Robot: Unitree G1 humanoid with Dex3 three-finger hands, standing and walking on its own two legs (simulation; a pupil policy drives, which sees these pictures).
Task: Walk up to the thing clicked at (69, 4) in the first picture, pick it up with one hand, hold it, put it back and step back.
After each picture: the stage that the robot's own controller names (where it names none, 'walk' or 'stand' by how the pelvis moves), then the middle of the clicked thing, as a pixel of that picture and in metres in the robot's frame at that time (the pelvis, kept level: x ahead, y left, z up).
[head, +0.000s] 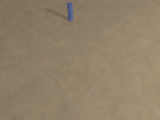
stand; (70, 12) +1.85 +0.16 -0.66
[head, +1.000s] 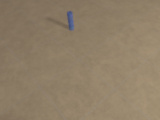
walk; (70, 21) +1.69 +0.26 -0.65
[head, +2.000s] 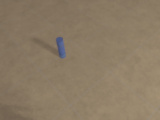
walk; (61, 48) +1.12 +0.29 -0.65
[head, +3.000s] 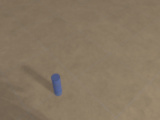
walk; (57, 85) +0.70 +0.22 -0.63
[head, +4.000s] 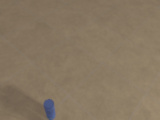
walk; (50, 110) +0.46 +0.18 -0.64
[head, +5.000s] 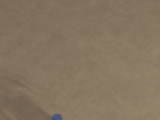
stand; out of the picture +0.39 +0.19 -0.65
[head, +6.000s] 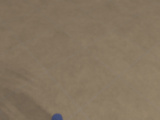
stand; out of the picture +0.37 +0.18 -0.64
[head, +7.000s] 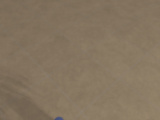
stand; out of the picture +0.38 +0.18 -0.66
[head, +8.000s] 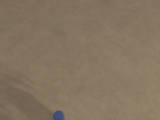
stand; out of the picture +0.39 +0.19 -0.65
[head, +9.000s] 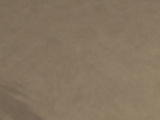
stand; out of the picture +0.34 +0.20 -0.65
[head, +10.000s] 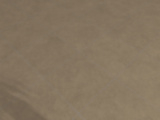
stand; out of the picture +0.36 +0.20 -0.66
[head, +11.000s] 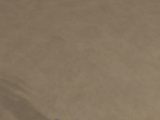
stand; out of the picture +0.35 +0.19 -0.66
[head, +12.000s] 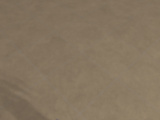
stand; out of the picture +0.36 +0.19 -0.66
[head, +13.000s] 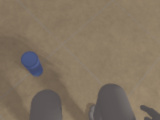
go down; (33, 65) +0.43 +0.19 -0.36
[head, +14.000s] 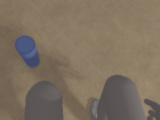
go down; (29, 54) +0.46 +0.20 -0.27
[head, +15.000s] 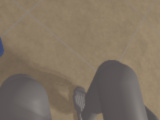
close in; out of the picture +0.45 +0.23 -0.18
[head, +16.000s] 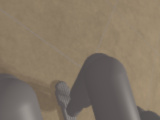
close; out of the picture +0.45 +0.26 -0.17
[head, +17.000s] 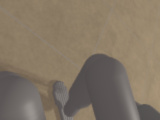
lift; out of the picture +0.42 +0.25 -0.17
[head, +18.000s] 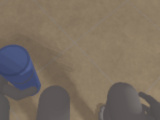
lift; (23, 76) +0.32 +0.20 -0.02
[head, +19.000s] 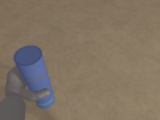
hold; (38, 82) +0.32 +0.16 +0.06
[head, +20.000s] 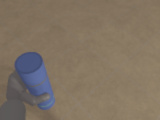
hold; (39, 85) +0.31 +0.16 +0.04
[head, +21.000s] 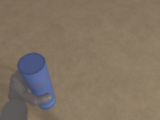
hold; (40, 86) +0.31 +0.15 +0.04
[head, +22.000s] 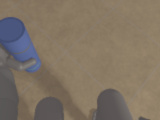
crouch; (23, 51) +0.43 +0.17 -0.03
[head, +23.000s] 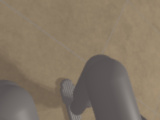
lower; out of the picture +0.46 +0.24 -0.16
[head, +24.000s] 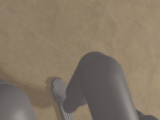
lower; out of the picture +0.46 +0.26 -0.17
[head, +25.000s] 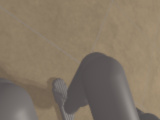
lower; out of the picture +0.45 +0.26 -0.17
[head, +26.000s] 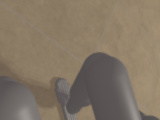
lower; out of the picture +0.45 +0.26 -0.17
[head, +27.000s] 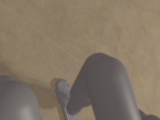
loosen; out of the picture +0.44 +0.24 -0.17
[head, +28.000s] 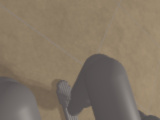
withdraw; out of the picture +0.45 +0.23 -0.18
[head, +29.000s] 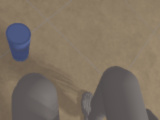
stand; (19, 46) +0.45 +0.20 -0.21
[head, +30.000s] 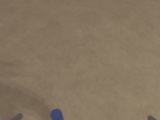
stand; out of the picture +0.37 +0.16 -0.57
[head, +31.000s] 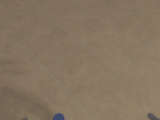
stand; out of the picture +0.37 +0.16 -0.60
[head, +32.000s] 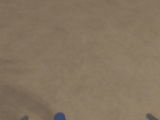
stand; out of the picture +0.37 +0.16 -0.60
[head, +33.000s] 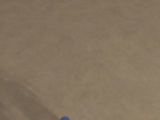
walk; out of the picture +0.39 +0.16 -0.66
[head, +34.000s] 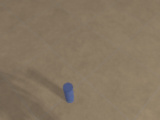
walk; (69, 93) +0.52 +0.11 -0.63
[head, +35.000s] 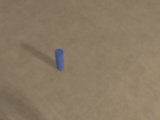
walk; (59, 60) +0.82 +0.15 -0.63
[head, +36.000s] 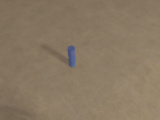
stand; (71, 57) +1.04 +0.15 -0.63
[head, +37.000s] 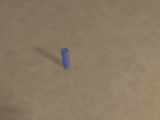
stand; (65, 59) +1.01 +0.19 -0.66
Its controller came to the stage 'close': yes
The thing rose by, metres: 0.68
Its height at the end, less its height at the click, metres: +0.00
